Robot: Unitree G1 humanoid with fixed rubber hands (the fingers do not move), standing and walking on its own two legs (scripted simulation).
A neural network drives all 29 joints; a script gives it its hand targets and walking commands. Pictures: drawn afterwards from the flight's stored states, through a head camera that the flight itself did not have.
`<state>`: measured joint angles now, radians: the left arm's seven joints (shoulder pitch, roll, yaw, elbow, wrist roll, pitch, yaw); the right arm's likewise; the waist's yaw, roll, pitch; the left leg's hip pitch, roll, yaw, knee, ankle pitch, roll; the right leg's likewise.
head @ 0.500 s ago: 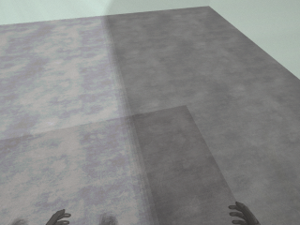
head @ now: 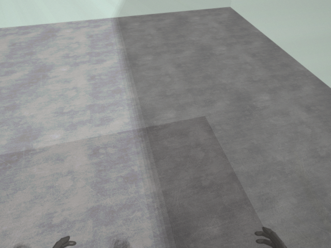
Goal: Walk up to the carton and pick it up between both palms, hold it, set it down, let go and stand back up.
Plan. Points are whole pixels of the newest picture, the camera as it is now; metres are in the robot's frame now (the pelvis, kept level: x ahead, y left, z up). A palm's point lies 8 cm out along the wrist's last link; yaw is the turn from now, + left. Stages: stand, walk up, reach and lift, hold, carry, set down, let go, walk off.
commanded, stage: stand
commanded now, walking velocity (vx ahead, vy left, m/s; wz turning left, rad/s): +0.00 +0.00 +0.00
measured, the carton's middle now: out of the picture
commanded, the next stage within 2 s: walk up in 1.50 s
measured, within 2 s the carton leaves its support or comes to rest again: neither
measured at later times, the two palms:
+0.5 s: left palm out of the picture +0.10 +0.28 -0.10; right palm out of the picture +0.11 -0.27 -0.09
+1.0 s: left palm out of the picture +0.08 +0.28 -0.09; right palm out of the picture +0.08 -0.28 -0.10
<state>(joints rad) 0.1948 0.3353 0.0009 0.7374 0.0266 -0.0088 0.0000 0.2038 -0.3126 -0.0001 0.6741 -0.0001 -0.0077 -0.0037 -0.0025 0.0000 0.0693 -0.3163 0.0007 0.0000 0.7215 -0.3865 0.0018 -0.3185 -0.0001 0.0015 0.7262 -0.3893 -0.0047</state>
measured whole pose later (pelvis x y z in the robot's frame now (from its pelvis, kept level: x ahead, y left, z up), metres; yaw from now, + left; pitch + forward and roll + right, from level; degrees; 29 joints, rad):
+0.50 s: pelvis -0.01 +0.00 +0.00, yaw +0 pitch -2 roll +0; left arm 0.19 0.34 0.00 0.78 0.03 -0.01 0.00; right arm 0.20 -0.31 0.00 0.72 0.00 -0.01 0.00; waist 0.00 0.00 0.07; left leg -0.31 0.00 0.00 0.72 -0.37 0.00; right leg -0.32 0.00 0.00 0.72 -0.38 -0.01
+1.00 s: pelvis -0.02 -0.01 +0.01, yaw +0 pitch -2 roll +1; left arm 0.19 0.34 0.00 0.84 0.03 -0.02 0.00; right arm 0.20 -0.31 0.00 0.78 0.00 -0.01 0.01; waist 0.00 0.00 0.07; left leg -0.31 0.00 0.00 0.65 -0.31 0.00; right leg -0.32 0.00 0.00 0.67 -0.32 -0.01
